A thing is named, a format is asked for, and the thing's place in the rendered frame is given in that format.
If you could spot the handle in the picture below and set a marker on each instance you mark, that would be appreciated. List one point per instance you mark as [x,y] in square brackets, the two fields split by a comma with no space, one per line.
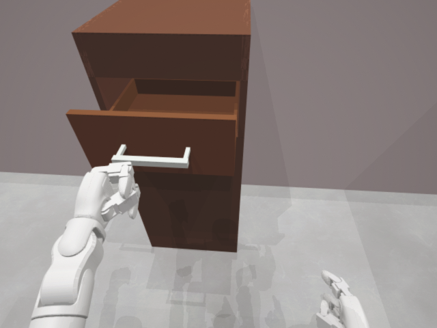
[152,161]

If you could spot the left robot hand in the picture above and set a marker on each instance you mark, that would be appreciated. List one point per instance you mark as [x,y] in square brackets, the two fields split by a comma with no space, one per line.
[97,199]

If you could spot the drawer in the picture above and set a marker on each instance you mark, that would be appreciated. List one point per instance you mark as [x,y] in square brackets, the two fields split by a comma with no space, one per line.
[161,117]

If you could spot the robot left forearm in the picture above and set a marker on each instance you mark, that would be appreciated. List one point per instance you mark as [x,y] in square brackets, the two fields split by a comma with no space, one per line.
[65,294]

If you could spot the right robot hand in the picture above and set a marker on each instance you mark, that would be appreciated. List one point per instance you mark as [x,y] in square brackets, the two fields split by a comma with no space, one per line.
[347,312]

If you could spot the cabinet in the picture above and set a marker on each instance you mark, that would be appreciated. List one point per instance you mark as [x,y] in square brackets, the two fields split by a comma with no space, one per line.
[175,39]

